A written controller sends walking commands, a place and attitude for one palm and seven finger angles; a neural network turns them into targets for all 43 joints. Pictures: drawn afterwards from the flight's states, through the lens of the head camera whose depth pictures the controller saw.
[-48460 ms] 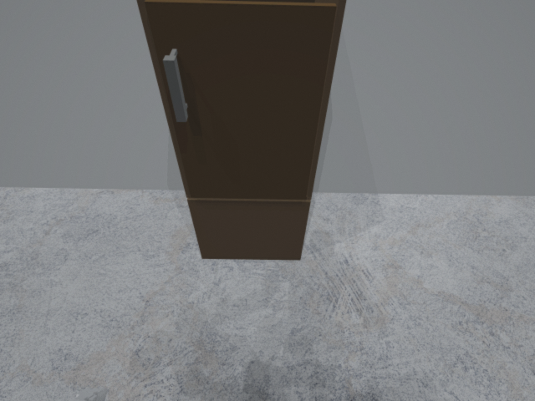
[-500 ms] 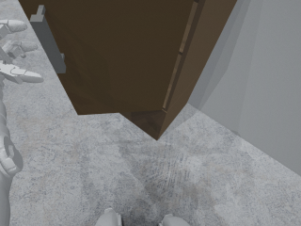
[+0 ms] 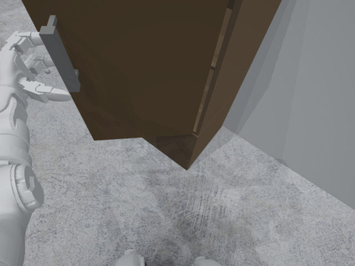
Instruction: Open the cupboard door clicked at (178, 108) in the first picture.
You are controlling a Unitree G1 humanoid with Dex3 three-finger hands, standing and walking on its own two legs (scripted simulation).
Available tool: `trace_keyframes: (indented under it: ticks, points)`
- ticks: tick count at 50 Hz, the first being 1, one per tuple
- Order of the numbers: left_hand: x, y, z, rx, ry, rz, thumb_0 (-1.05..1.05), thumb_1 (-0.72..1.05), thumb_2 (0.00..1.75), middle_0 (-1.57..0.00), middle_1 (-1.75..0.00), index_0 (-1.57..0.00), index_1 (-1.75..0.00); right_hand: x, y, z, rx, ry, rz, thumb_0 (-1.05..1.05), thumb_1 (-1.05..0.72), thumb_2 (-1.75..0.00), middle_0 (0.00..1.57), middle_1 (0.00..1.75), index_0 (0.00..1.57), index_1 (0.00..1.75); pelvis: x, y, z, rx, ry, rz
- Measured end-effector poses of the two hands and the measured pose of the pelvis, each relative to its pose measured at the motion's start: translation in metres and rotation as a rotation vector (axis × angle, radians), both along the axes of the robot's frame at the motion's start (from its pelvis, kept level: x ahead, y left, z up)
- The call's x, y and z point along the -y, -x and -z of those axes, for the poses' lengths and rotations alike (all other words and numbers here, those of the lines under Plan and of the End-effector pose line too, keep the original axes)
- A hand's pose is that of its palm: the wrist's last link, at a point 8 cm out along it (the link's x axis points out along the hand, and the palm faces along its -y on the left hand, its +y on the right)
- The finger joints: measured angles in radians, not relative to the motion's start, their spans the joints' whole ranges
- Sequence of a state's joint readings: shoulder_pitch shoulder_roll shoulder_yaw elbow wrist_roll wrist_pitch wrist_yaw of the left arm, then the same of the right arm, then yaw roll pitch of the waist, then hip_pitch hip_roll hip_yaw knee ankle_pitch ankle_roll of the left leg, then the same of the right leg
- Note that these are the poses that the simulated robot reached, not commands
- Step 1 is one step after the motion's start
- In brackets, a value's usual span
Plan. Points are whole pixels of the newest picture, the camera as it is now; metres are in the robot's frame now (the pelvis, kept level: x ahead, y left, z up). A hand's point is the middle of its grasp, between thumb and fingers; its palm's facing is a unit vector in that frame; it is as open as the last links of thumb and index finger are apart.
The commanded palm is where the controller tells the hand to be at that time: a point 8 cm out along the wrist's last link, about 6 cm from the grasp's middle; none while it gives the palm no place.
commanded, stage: slide the fingers in behind the handle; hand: left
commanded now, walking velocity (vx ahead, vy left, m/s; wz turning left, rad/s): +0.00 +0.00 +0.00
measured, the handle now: (64, 56) +0.55 +0.22 +0.12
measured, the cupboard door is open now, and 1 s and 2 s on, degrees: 44 44 44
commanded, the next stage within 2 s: close the thumb around the handle in 0.88 s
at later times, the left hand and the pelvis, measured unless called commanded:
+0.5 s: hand (62, 73) +0.50 +0.21 +0.13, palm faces +0.04 -1.00 +0.01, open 14.0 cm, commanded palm +0.48 +0.26 +0.12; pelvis -0.01 +0.00 +0.00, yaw +0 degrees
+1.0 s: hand (65, 69) +0.51 +0.21 +0.13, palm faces +0.05 -1.00 +0.01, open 13.9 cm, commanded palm +0.48 +0.26 +0.12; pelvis +0.00 +0.00 +0.00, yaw +0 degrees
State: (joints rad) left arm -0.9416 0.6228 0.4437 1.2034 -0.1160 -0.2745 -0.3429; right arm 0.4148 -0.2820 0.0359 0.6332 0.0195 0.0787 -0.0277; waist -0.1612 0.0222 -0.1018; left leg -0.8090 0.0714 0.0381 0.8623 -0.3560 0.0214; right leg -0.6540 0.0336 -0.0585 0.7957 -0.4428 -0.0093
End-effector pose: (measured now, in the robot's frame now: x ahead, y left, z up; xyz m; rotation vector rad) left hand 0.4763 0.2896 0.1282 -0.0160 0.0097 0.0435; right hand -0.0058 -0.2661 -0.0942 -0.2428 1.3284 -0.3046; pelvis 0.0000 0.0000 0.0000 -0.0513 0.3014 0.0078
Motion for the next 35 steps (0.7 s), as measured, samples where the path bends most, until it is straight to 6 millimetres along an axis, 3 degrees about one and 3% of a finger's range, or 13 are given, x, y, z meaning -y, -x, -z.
trace_keyframes:
  ticks: [18, 35]
  points:
    - [0.019, 0.004, 0.002, 0.001, 0.007, 0.006, -0.02, -0.50, 0.30, -0.30, -1.20, -0.30, -1.20, 0.003, -0.003, 0.001, 0.020, -0.005, -0.007, 0.01, -0.90, -0.90, 0.20, 0.30, 0.20, 0.30, 0.002, 0.002, 0.000, 0.015, -0.002, -0.005]
    - [0.031, -0.002, 0.001, 0.001, -0.007, -0.010, -0.02, -0.50, 0.30, -0.30, -1.20, -0.30, -1.20, 0.000, 0.016, 0.003, 0.009, -0.016, 0.018, 0.01, -0.90, -0.90, 0.20, 0.30, 0.20, 0.30, 0.003, 0.006, 0.001, 0.010, -0.005, 0.004]
